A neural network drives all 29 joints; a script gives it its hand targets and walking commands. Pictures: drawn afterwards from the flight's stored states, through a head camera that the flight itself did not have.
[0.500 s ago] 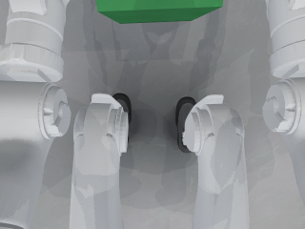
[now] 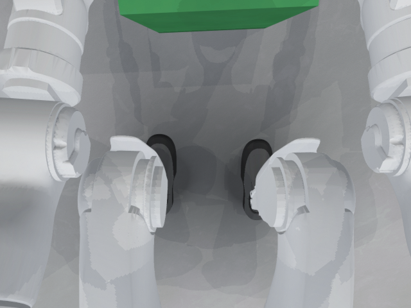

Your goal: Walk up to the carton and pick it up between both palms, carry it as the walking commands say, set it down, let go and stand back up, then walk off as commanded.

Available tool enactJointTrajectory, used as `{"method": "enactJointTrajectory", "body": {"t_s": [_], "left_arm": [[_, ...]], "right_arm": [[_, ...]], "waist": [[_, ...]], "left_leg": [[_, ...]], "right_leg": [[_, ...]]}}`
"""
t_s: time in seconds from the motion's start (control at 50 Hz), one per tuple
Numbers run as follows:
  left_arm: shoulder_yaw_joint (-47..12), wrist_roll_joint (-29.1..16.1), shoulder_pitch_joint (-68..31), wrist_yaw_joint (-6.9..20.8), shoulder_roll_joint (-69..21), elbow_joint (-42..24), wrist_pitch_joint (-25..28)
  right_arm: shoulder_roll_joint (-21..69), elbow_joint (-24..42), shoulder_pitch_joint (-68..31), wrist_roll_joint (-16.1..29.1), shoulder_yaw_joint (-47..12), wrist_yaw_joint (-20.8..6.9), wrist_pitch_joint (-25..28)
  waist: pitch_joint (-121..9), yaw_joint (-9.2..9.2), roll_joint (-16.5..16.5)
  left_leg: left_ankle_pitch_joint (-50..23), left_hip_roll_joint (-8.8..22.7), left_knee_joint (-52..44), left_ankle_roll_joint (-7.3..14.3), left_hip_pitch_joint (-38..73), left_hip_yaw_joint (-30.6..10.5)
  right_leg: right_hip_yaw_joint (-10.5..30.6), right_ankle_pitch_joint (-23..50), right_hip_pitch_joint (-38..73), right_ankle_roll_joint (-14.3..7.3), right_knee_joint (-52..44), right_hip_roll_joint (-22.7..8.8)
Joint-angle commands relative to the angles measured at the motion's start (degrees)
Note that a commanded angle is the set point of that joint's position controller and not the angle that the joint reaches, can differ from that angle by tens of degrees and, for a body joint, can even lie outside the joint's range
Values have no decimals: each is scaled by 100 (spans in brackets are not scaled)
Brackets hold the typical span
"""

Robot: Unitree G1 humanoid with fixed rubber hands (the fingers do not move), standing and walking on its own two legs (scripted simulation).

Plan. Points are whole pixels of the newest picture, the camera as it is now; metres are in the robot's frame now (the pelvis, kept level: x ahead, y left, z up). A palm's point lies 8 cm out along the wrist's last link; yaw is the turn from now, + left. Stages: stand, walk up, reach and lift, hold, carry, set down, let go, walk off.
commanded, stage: reach and lift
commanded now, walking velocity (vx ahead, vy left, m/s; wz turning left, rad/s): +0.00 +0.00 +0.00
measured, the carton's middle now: out of the picture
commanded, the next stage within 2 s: none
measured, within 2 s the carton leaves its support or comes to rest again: leaves its support in 1.34 s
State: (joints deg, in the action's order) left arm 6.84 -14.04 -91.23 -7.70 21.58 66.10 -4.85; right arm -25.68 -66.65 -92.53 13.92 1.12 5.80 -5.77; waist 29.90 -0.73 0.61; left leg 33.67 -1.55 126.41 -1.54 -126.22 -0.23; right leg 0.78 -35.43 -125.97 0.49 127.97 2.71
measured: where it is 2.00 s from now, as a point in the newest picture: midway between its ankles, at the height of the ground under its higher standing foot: (207, 189)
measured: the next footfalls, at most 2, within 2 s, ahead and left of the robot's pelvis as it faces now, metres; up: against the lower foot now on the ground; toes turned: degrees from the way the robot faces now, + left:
none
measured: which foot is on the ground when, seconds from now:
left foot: down 0.00-1.00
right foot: down 0.00-1.00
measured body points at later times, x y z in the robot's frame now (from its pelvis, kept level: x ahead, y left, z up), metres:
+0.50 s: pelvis +0.00 +0.00 +0.01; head +0.39 +0.00 +0.22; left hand +0.57 +0.16 -0.19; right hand +0.59 -0.15 -0.18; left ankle +0.11 +0.12 -0.33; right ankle +0.10 -0.11 -0.33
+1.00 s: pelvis +0.01 +0.00 -0.01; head +0.38 -0.01 +0.23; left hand +0.57 +0.16 -0.19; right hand +0.58 -0.15 -0.18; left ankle +0.11 +0.12 -0.33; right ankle +0.10 -0.12 -0.33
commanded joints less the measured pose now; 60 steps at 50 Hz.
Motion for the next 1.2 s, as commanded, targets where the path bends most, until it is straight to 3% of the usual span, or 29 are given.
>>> {"method": "enactJointTrajectory", "body": {"t_s": [0.0,0.12,0.18,0.3,0.38,0.44,0.48,0.58,0.68,0.74,0.8,0.98,1.02,1.08,1.18], "left_arm": [[58,23,-1702,-13,808,-802,191],[47,-9,-1839,-5,755,-816,202],[-18,-41,-2077,-10,668,-877,208],[90,127,-2030,-16,571,-523,210],[-2,122,-2179,35,162,-649,222],[-27,167,-2286,28,21,-727,241],[-153,124,-2335,91,-347,-759,235],[-452,208,-2812,419,-1784,-956,160],[-904,358,-3417,1282,-4683,-1113,-121],[-861,367,-3375,1550,-5355,-1247,-264],[-829,382,-3155,1676,-5730,-1274,-363],[-1080,218,-3140,1774,-5929,-1659,-470],[-1053,204,-3086,1763,-5851,-1682,-483],[-1077,197,-3050,1766,-5914,-1699,-508],[-1375,2,-3364,1684,-6058,-2241,-528]], "right_arm": [[-766,926,-2014,33,73,16,202],[-615,835,-2091,59,-12,23,174],[-544,784,-2222,50,3,30,168],[-360,580,-2231,-60,8,31,175],[-203,655,-2347,-151,-27,36,214],[-17,772,-2425,-192,-61,45,230],[142,793,-2449,-281,-22,18,232],[1697,922,-2839,-314,-288,-336,180],[4688,966,-3207,-637,-467,-1190,-66],[5321,1096,-2975,-772,-327,-1456,-204],[5667,1389,-2916,-811,-298,-1630,-283],[5946,1599,-2715,-732,-531,-1683,-452],[6012,1743,-2792,-663,-593,-1686,-469],[6020,1760,-2741,-650,-664,-1653,-488],[6044,2409,-3159,-446,-957,-1567,-475]], "waist": [[-8674,-134,154],[-8481,-185,180],[-8530,-106,139],[-8108,-193,146],[-8130,-35,115],[-8164,-59,115],[-8076,89,61],[-7949,69,15],[-7285,190,59],[-7191,240,39],[-6966,129,-50],[-7050,83,6],[-7125,-23,28],[-7274,19,91],[-8738,-5,46]], "left_leg": [[-2828,2,-629,4,3980,199],[-2535,-10,-670,2,3726,236],[-2513,-27,-684,-17,3871,243],[-2307,-77,-745,-20,3697,256],[-2363,-150,-744,-41,3680,262],[-2412,-191,-738,-51,3767,261],[-2436,-222,-771,-55,3834,219],[-2478,-296,-771,-52,3902,237],[-2221,-495,-657,20,3486,274],[-2185,-545,-588,25,3369,305],[-2289,-563,-566,42,3260,323],[-2238,-537,-498,71,2892,385],[-2296,-543,-507,84,2927,428],[-2324,-532,-517,95,2913,429],[-2734,-536,-555,50,3547,469]], "right_leg": [[-181,2530,3434,177,-872,-84],[-121,2366,3536,165,-933,-68],[-129,2314,3556,145,-978,-41],[-129,2100,3430,174,-1042,-9],[-123,2230,3570,128,-1091,44],[-147,2288,3608,149,-1081,62],[-162,2284,3536,120,-1094,85],[-193,2368,3495,81,-1066,184],[-280,2143,3123,-7,-917,338],[-335,2100,3014,-68,-895,396],[-364,2144,2765,-74,-854,399],[-273,2304,2954,-121,-824,361],[-261,2344,2977,-100,-834,358],[-269,2431,3109,-111,-842,369],[-351,2833,3732,-90,-812,383]]}}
